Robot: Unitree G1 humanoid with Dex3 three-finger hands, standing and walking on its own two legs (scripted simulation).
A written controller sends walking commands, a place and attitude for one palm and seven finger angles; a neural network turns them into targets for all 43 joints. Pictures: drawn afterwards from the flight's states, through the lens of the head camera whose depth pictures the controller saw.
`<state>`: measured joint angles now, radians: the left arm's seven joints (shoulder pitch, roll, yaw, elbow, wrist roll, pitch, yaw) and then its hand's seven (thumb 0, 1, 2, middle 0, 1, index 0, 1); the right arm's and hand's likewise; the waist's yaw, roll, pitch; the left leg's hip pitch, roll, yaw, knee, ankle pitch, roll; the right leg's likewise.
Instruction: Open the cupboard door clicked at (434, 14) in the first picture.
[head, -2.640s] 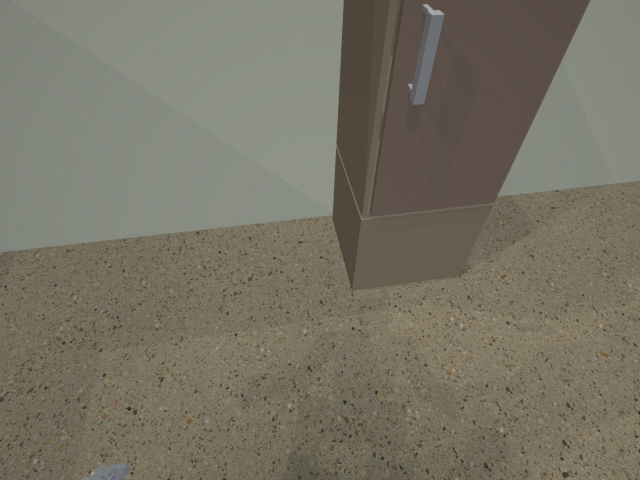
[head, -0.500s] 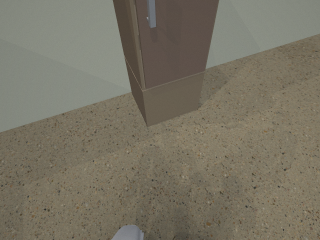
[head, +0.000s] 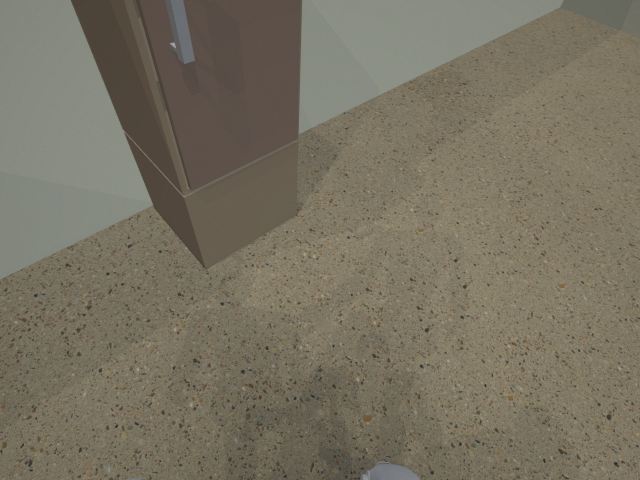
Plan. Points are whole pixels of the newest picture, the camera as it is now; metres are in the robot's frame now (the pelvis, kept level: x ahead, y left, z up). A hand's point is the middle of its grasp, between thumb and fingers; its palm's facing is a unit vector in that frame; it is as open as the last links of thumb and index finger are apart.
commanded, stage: walk to a spot facing it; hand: left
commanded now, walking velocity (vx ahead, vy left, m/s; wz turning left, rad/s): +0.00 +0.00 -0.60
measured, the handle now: (171, 10) +0.87 +0.36 +0.14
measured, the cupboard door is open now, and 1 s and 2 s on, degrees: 0 0 0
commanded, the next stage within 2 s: turn to face it in 1.86 s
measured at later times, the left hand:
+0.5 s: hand (217, 471) +0.15 +0.15 -0.17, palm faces -0.25 -0.95 -0.19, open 7.4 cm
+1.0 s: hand (324, 358) +0.33 +0.01 -0.18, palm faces -0.63 -0.77 -0.11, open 7.4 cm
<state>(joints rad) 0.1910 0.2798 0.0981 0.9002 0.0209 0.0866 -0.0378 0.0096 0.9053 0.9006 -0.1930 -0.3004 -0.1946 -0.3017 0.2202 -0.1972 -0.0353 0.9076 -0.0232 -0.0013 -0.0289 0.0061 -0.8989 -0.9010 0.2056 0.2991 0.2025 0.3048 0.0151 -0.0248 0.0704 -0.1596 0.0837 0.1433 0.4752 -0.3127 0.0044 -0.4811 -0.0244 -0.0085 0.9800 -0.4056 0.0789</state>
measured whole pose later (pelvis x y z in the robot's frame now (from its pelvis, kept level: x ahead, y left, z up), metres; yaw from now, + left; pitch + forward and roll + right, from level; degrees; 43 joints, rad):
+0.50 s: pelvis +0.02 -0.02 -0.01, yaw -17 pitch +1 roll -1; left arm 0.21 0.22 0.05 0.91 0.02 0.03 -0.02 0.01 0.90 0.90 -0.20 -0.30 -0.20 -0.30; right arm 0.22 -0.23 -0.05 0.90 -0.02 0.02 0.00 0.01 -0.90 -0.90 0.20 0.30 0.20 0.30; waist 0.01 -0.02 0.03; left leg -0.36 0.07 0.07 0.74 -0.42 -0.07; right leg -0.27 0.05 0.10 0.51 -0.25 -0.01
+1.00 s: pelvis +0.15 -0.07 -0.01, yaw -37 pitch +0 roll -2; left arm 0.11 0.19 0.08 0.96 0.03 0.05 -0.06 0.01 0.91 0.90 -0.19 -0.30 -0.19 -0.30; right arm 0.49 -0.12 -0.03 1.07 -0.03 -0.06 -0.03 0.00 -0.90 -0.90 0.20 0.30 0.20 0.30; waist -0.06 -0.02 0.11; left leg 0.09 0.14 0.40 0.38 -0.45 -0.06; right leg -0.58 -0.06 -0.14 0.77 -0.23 0.00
